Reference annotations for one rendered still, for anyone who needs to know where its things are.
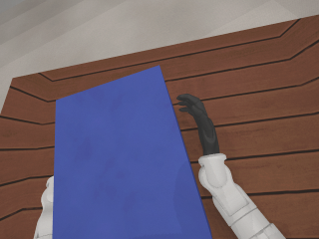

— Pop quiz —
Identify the left robot forearm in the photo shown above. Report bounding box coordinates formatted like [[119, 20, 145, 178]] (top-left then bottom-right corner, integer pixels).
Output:
[[33, 175, 54, 239]]

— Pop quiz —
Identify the right robot forearm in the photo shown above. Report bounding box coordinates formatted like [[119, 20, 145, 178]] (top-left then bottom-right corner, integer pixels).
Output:
[[198, 153, 286, 239]]

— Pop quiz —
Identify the pedestal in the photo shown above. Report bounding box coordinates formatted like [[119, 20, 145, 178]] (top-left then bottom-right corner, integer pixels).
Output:
[[0, 14, 319, 239]]

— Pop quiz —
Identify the right robot hand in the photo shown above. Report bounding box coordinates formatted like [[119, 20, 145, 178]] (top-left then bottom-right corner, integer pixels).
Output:
[[176, 94, 220, 156]]

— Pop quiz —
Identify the carton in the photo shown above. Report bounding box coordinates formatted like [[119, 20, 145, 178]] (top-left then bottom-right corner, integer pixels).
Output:
[[52, 65, 212, 239]]

